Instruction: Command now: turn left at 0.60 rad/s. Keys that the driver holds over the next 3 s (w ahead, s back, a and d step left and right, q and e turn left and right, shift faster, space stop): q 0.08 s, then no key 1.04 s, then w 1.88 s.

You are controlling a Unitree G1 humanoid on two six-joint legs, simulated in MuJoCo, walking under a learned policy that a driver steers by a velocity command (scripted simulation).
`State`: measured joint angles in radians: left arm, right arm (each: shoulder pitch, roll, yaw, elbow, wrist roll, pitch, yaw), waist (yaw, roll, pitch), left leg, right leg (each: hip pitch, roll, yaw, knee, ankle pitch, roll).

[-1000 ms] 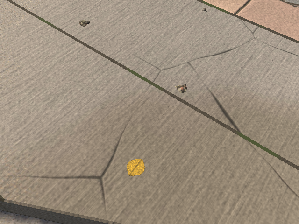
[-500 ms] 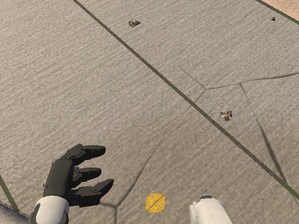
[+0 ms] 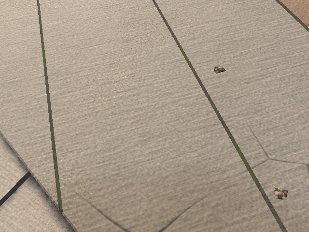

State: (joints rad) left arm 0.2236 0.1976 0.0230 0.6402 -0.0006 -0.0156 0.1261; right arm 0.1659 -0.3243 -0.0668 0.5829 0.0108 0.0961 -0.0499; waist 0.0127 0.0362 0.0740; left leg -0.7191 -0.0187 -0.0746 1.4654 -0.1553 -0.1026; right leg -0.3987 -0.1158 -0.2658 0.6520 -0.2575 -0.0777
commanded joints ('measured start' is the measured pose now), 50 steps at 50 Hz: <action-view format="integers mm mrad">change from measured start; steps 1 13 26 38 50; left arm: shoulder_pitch -4 -41 -132 -98 -270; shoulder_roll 134 177 34 -24 -62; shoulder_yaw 41 86 19 -33 -51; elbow -76 -81 62 138 157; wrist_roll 6 -14 -5 13 -1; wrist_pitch -5 36 53 8 15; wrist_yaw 5 -42 -7 -83 -92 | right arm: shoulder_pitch -31 -24 16 353 360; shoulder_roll -64 -15 41 18 133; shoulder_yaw -19 -19 68 11 26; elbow -81 -4 173 340 355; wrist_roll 4 48 -31 -1 -33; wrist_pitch -12 -15 -65 -68 -6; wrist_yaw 2 80 29 33 29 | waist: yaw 11 68 35 18 7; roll -149 -173 85 121 -116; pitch -111 -145 -53 -184 -86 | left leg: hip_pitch -116 415 612 675 568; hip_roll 45 99 411 230 106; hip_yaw -17 131 -196 62 177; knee -3 -896 -1185 -1120 -1165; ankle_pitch -2 215 176 935 106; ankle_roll -24 99 368 254 139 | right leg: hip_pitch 221 -26 -687 -221 -304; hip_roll -281 -316 99 9 -9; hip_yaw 308 180 412 318 371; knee -269 101 1417 596 424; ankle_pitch -89 -152 -349 -128 -315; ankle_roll -189 -56 193 53 -10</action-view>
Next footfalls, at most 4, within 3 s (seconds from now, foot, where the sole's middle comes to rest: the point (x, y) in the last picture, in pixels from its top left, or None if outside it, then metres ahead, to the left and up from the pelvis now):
0.34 left None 0.01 0.19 -0.91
0.74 right None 0.08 -0.08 -0.76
1.74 left None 0.42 0.27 -0.76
2.38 right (131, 150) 0.83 0.19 -0.76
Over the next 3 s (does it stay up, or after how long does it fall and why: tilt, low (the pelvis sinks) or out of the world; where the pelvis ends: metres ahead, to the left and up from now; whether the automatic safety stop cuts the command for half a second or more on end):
stays up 0.98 0.33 0.01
